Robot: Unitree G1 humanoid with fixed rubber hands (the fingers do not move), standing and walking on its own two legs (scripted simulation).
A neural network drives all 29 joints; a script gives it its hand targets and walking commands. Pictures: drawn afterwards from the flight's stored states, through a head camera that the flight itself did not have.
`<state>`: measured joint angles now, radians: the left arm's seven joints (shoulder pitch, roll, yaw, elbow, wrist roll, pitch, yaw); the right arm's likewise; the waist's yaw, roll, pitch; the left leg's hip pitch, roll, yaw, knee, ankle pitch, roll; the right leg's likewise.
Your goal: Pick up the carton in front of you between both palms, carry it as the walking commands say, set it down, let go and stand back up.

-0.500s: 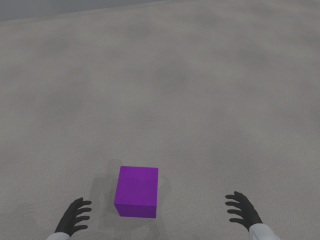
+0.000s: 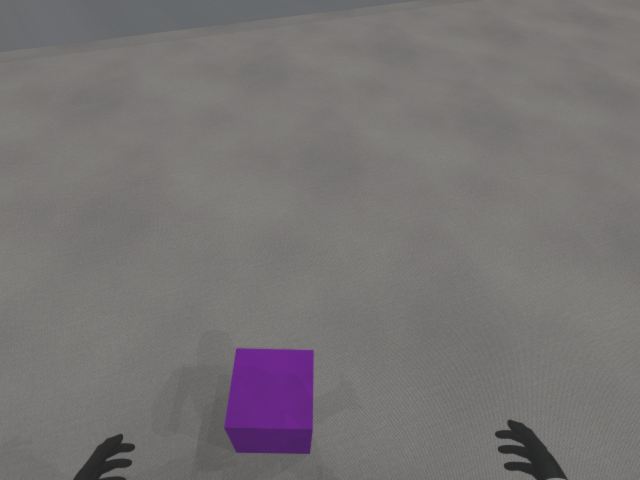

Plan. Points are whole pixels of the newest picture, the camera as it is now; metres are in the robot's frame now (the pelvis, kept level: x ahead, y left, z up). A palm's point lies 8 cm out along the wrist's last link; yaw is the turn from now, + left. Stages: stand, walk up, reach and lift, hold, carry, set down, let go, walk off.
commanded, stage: stand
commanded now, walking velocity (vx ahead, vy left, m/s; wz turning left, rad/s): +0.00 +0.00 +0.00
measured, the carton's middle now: (274, 402) +0.42 +0.09 -0.64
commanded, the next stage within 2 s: none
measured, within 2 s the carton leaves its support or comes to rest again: neither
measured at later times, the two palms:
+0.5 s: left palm out of the picture +0.09 +0.30 -0.09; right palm out of the picture +0.10 -0.30 -0.09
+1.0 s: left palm out of the picture +0.06 +0.31 -0.09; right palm out of the picture +0.07 -0.31 -0.09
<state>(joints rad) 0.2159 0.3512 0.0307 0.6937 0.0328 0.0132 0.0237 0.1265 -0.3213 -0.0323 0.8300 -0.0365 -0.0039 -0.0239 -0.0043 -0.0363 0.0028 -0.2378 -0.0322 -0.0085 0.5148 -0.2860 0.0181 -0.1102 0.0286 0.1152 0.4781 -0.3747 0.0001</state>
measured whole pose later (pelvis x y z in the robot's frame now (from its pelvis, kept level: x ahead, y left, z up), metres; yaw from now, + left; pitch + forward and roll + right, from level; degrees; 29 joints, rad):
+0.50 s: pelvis -0.02 +0.00 +0.01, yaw +0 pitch -1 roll +0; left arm 0.20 0.37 0.02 0.83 0.03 0.00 0.02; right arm 0.11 -0.35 -0.02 0.96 -0.03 -0.01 -0.02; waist -0.01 -0.03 0.01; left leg -0.19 -0.03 -0.01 0.43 -0.22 0.02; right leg -0.06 0.03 0.11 0.40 -0.32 0.00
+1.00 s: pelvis -0.03 +0.00 +0.01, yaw +1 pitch -2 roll +0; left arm 0.17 0.38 0.02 0.93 0.02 -0.01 0.02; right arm 0.10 -0.37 -0.01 1.05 -0.02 -0.01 -0.01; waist -0.01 -0.02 0.03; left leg -0.17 -0.03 -0.03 0.38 -0.18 0.01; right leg -0.04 0.03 0.09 0.35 -0.27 0.00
